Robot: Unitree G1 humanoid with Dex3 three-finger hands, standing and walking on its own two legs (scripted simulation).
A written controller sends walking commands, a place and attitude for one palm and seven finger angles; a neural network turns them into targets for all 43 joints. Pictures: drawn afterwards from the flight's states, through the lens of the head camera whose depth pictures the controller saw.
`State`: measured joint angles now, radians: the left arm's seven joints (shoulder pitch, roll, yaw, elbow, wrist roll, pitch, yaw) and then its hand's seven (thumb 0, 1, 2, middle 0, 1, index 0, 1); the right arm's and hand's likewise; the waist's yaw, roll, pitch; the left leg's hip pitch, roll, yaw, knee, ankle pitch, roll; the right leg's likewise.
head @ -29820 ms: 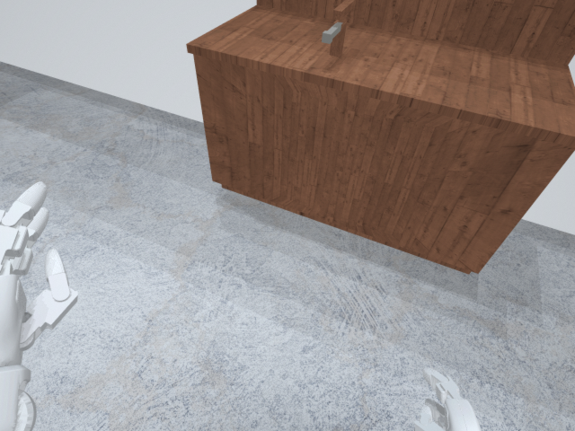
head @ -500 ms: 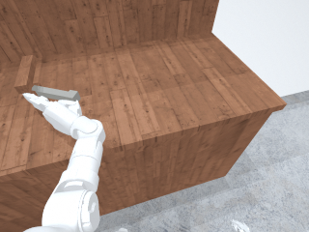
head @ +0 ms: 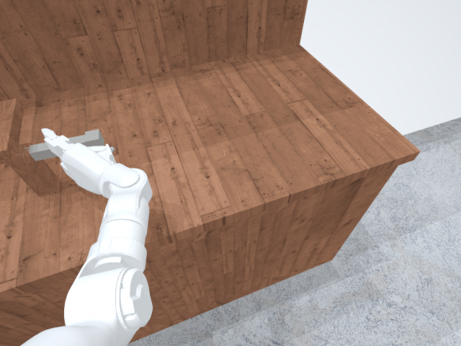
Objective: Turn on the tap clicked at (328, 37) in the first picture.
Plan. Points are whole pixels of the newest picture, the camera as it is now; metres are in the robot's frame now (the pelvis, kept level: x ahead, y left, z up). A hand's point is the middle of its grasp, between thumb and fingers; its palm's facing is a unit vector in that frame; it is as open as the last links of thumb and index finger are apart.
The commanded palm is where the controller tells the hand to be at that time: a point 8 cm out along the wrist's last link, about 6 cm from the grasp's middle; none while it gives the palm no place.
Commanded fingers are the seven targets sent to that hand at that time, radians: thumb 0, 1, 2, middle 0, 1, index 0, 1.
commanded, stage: lift the hand up off the lever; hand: left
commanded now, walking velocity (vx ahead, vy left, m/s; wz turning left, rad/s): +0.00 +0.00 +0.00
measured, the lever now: (94, 140) +0.46 +0.25 +0.11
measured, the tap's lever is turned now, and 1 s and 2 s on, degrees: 86 84 69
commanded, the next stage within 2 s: none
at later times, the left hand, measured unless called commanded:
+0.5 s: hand (100, 149) +0.43 +0.23 +0.12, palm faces +0.84 -0.54 -0.08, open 7.9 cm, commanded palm +0.38 +0.23 +0.13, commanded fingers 0.00 0.90 0.90 -0.15 -0.15 -0.15 -0.15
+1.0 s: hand (98, 149) +0.42 +0.23 +0.13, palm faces +0.84 -0.54 -0.07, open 7.9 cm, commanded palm +0.36 +0.23 +0.15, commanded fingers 0.00 0.90 0.90 -0.15 -0.15 -0.15 -0.15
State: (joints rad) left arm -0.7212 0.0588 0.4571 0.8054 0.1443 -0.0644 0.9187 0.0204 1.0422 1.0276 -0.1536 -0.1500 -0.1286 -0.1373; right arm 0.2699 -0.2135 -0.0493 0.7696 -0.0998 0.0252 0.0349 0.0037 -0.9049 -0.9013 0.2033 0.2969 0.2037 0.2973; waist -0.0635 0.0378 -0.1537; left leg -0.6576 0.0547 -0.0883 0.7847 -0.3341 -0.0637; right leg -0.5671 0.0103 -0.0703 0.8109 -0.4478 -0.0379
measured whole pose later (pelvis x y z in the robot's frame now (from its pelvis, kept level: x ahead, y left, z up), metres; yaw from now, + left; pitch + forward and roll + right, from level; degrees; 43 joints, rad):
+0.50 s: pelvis +0.00 +0.02 +0.01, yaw +0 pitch +9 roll -1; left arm -0.66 0.02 0.38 0.67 0.12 0.06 0.91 0.08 0.91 0.93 -0.15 -0.15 -0.15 -0.15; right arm 0.20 -0.19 -0.04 0.76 -0.09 -0.01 0.04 0.00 -0.90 -0.90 0.20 0.30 0.20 0.30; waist -0.03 0.03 -0.14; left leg -0.57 0.05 -0.07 0.73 -0.32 -0.06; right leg -0.47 0.00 -0.06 0.72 -0.41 -0.01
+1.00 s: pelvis +0.01 +0.02 +0.01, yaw -1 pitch +7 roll -1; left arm -0.59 -0.01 0.37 0.52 0.08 0.16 0.88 0.05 0.90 0.91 -0.18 -0.15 -0.15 -0.15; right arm 0.22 -0.20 -0.04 0.78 -0.09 -0.04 0.04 0.01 -0.90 -0.90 0.20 0.30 0.20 0.30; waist -0.02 0.04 -0.12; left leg -0.51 0.05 -0.06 0.70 -0.32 -0.06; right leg -0.41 0.00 -0.05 0.69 -0.40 -0.01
